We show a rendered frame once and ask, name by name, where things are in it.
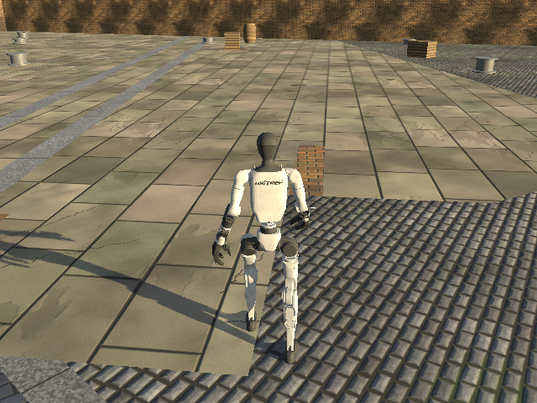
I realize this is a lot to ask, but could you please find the robot right hand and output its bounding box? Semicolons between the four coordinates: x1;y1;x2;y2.
290;216;310;230

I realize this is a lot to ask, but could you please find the robot left hand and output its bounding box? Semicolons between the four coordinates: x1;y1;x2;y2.
212;242;231;266

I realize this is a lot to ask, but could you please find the robot left upper arm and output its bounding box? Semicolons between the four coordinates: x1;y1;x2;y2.
227;169;251;217

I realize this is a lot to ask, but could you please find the robot right upper arm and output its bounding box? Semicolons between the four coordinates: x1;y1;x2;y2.
285;168;308;212

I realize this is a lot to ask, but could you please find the right robot foot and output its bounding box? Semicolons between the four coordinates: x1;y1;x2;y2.
284;340;299;364

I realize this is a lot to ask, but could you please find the robot left thigh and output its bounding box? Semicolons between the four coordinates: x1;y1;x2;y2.
241;233;258;284

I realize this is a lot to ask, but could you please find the robot left forearm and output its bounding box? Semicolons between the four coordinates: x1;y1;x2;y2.
215;204;235;245

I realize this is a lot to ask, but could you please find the robot right forearm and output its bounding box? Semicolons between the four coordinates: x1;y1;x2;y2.
299;200;310;222

